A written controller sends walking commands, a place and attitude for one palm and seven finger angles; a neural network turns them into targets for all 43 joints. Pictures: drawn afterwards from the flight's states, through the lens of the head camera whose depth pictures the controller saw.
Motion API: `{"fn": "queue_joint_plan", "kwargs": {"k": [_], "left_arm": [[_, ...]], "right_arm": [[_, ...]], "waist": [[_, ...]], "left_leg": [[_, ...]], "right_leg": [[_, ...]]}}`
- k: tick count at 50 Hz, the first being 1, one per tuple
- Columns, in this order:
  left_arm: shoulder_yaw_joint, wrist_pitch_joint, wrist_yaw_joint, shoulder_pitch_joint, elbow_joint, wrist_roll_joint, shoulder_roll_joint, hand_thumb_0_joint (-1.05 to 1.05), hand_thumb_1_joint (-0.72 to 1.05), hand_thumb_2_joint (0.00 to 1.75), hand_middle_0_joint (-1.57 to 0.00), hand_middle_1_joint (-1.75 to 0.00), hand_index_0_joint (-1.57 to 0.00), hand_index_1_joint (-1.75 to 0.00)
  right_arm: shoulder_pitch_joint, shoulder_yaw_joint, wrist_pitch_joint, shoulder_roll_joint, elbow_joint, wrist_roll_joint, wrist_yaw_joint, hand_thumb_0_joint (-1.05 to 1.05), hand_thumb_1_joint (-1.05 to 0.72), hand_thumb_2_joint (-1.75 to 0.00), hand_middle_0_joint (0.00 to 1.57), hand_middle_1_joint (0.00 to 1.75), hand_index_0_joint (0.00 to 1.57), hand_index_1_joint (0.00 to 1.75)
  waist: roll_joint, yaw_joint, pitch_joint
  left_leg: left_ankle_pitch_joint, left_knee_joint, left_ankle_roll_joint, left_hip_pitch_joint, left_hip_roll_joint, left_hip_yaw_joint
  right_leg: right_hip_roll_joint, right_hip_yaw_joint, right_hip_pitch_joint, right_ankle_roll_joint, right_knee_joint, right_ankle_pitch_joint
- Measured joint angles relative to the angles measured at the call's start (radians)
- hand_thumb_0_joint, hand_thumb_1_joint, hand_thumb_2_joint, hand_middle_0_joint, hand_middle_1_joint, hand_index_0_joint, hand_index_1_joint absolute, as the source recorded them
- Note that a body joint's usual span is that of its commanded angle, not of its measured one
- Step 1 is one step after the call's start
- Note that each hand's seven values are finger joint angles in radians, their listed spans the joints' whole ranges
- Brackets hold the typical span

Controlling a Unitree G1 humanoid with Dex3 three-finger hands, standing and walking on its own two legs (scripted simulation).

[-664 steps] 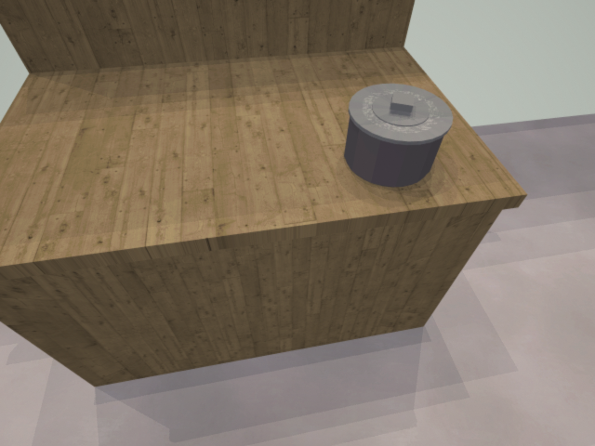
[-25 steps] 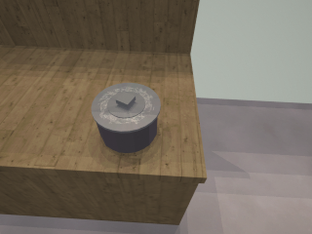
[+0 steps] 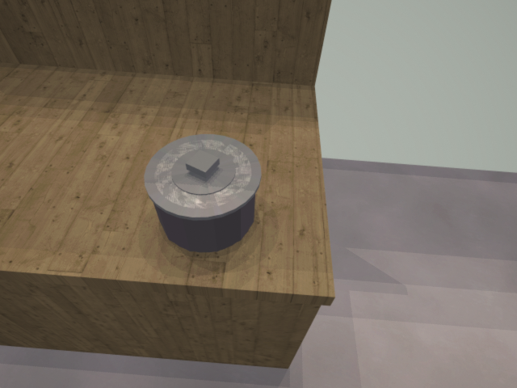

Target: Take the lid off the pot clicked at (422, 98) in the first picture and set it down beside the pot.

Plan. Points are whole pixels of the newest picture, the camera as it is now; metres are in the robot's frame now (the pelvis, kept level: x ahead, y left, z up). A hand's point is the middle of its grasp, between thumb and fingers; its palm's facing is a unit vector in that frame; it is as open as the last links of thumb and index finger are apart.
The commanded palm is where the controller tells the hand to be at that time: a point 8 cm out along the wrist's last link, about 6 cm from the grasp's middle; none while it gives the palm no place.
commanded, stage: look again from close up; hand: left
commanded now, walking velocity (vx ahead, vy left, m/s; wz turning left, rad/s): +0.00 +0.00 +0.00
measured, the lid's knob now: (202, 163) +0.45 +0.13 +0.09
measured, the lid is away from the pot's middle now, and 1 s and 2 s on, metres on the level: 0.00 0.00 0.00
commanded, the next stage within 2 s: lift the closed hand beside the body in 0.36 s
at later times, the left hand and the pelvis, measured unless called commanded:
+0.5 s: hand out of the picture -0.01 +0.16 -0.17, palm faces +0.04 -0.98 -0.18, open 7.4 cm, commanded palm +0.08 +0.21 -0.06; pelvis +0.00 +0.00 +0.00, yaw +0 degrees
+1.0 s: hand out of the picture +0.08 +0.20 -0.03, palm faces +0.24 -0.94 -0.26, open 3.3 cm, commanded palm +0.04 +0.25 +0.00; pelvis -0.05 -0.01 +0.00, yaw +2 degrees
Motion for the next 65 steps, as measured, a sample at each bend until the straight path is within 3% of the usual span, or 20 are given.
{"fn": "queue_joint_plan", "kwargs": {"k": [24,25,27,29,31,35,40,45,55,65], "left_arm": [[-0.004,-0.011,0.005,-0.006,0.02,0.002,-0.017,0.0,0.9,0.9,-0.2,-0.3,-0.2,-0.3],[-0.022,0.021,0.009,0.026,-0.094,-0.026,-0.016,0.0,0.9,0.9,-0.2,-0.3,-0.2,-0.3],[-0.024,0.048,0.056,0.112,-0.375,-0.034,0.014,0.03,0.95,0.9,-0.22,-0.32,-0.22,-0.31],[-0.025,0.046,0.089,0.145,-0.561,-0.035,0.036,0.04,0.97,0.9,-0.25,-0.34,-0.24,-0.34],[-0.027,0.028,0.092,0.116,-0.618,-0.013,0.035,0.04,0.97,0.9,-0.28,-0.39,-0.28,-0.39],[0.0,0.01,0.042,0.09,-0.685,0.0,0.0,0.03,0.95,0.9,-0.4,-0.52,-0.39,-0.52],[0.028,-0.044,-0.003,0.143,-0.821,-0.023,-0.004,0.01,0.92,0.9,-0.59,-0.72,-0.58,-0.72],[0.05,-0.056,-0.004,0.176,-0.903,-0.045,0.026,0.01,0.9,0.9,-0.8,-0.95,-0.79,-0.95],[0.094,-0.055,0.014,0.239,-1.007,-0.05,0.069,0.01,0.9,0.9,-1.17,-1.36,-1.17,-1.36],[0.135,-0.055,0.022,0.297,-1.096,-0.041,0.094,0.01,0.89,0.9,-1.28,-1.48,-1.28,-1.48]], "right_arm": [[0.033,0.006,0.001,0.008,0.035,0.0,-0.001,0.01,-0.93,-0.89,0.2,0.3,0.2,0.3],[0.051,0.005,-0.014,-0.001,-0.005,0.015,0.003,0.01,-0.94,-0.89,0.2,0.3,0.2,0.3],[0.095,0.009,-0.1,-0.017,-0.085,0.04,-0.007,0.02,-0.94,-0.89,0.21,0.3,0.2,0.3],[0.105,0.005,-0.161,-0.043,-0.14,0.047,-0.009,0.02,-0.93,-0.89,0.21,0.3,0.2,0.3],[0.081,-0.005,-0.175,-0.073,-0.193,0.038,0.003,0.02,-0.93,-0.89,0.21,0.3,0.2,0.3],[-0.006,-0.028,-0.132,-0.092,-0.307,0.02,0.023,0.02,-0.92,-0.89,0.2,0.3,0.2,0.3],[-0.078,-0.026,-0.081,-0.083,-0.463,0.024,0.006,0.01,-0.92,-0.89,0.2,0.3,0.2,0.3],[-0.105,-0.021,-0.06,-0.089,-0.551,0.024,-0.027,0.01,-0.91,-0.89,0.2,0.3,0.2,0.3],[-0.055,0.008,-0.043,-0.06,-0.533,0.015,-0.046,0.01,-0.91,-0.9,0.21,0.3,0.2,0.3],[-0.001,0.007,-0.04,-0.048,-0.466,0.014,-0.039,0.01,-0.91,-0.89,0.21,0.3,0.2,0.3]], "waist": [[0.009,-0.004,0.008],[0.017,0.0,0.015],[0.023,0.015,0.014],[0.045,0.004,-0.001],[0.076,-0.012,-0.025],[0.098,-0.021,-0.063],[0.07,-0.008,-0.056],[0.054,0.022,-0.022],[0.066,0.041,0.006],[0.09,0.028,0.017]], "left_leg": [[0.018,-0.01,-0.005,-0.003,0.007,-0.008],[0.012,0.001,-0.005,-0.009,0.009,-0.008],[0.015,-0.015,-0.002,-0.003,0.0,0.001],[0.032,-0.029,0.004,0.004,-0.019,-0.009],[0.045,-0.032,0.011,-0.007,-0.028,-0.02],[0.065,-0.041,0.012,-0.019,-0.024,-0.012],[0.082,-0.041,0.002,-0.016,-0.006,-0.017],[0.098,-0.043,-0.007,-0.011,0.01,-0.037],[0.114,-0.071,-0.006,0.02,0.01,-0.046],[0.106,-0.082,0.005,0.043,0.0,-0.029]], "right_leg": [[0.008,-0.006,0.01,-0.002,-0.032,0.022],[0.011,-0.005,0.003,-0.001,-0.024,0.022],[0.0,0.003,-0.015,-0.002,0.008,0.012],[-0.016,-0.01,-0.011,0.002,0.016,0.004],[-0.025,-0.023,-0.021,0.008,0.02,0.005],[-0.023,-0.015,-0.048,0.009,0.034,0.019],[-0.005,-0.019,-0.043,-0.003,0.029,0.038],[0.016,-0.038,-0.017,-0.014,-0.01,0.068],[0.019,-0.044,0.024,-0.014,-0.056,0.091],[0.008,-0.029,0.041,-0.002,-0.061,0.086]]}}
